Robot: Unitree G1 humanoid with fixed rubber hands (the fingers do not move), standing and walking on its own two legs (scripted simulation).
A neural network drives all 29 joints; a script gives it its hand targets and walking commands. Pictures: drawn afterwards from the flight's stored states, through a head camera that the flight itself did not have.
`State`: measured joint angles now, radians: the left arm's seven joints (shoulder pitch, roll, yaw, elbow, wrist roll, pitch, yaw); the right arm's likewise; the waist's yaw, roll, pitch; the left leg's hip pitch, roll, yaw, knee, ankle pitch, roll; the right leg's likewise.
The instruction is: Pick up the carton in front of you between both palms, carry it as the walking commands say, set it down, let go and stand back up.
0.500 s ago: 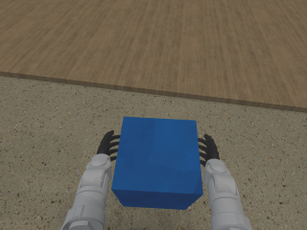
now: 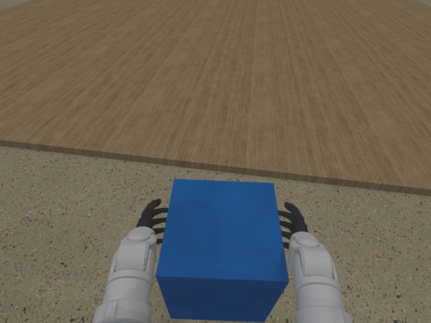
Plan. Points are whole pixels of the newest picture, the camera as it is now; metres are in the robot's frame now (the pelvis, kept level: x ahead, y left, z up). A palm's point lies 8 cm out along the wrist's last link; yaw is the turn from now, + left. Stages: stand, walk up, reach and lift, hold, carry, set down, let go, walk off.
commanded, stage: reach and lift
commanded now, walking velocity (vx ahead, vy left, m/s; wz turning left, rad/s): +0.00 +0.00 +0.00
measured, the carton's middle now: (220, 252) +0.30 +0.00 -0.06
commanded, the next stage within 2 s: hold in 0.74 s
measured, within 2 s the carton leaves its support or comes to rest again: neither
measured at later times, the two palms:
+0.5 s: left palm (145, 227) +0.30 +0.15 +0.03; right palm (299, 232) +0.30 -0.15 +0.03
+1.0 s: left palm (142, 225) +0.29 +0.15 +0.05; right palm (303, 230) +0.29 -0.15 +0.06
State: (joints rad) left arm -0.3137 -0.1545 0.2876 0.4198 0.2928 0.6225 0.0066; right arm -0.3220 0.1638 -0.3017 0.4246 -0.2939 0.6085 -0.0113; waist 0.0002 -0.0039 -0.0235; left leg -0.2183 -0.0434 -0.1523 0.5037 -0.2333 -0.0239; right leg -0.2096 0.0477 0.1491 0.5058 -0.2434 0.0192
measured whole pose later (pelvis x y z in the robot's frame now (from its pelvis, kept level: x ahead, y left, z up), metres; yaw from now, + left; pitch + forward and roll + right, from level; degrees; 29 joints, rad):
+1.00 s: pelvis +0.01 +0.00 +0.01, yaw +0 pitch -7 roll +0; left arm -0.25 -0.15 0.20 0.24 0.27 0.77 0.01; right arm -0.25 0.15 -0.22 0.25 -0.27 0.76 -0.01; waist 0.00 0.00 -0.01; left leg -0.06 -0.03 -0.14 0.37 -0.19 -0.02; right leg -0.06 0.03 0.15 0.38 -0.20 0.02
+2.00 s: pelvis +0.01 +0.00 +0.01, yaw +0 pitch -6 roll +0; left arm -0.24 -0.15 0.20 0.23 0.27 0.78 0.01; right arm -0.25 0.15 -0.21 0.23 -0.27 0.76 0.00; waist 0.00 0.00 -0.01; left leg -0.08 -0.03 -0.13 0.38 -0.19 -0.02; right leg -0.08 0.03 0.14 0.39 -0.21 0.02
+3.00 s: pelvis +0.46 -0.02 -0.02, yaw -2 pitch +3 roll +1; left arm -0.15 -0.13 0.11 -0.36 0.10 1.22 0.09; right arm -0.17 0.14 -0.10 -0.34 -0.12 1.21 -0.09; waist 0.03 -0.02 -0.07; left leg -0.50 0.01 0.25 0.48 -0.07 0.05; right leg 0.08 -0.07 -0.17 0.44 -0.51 0.02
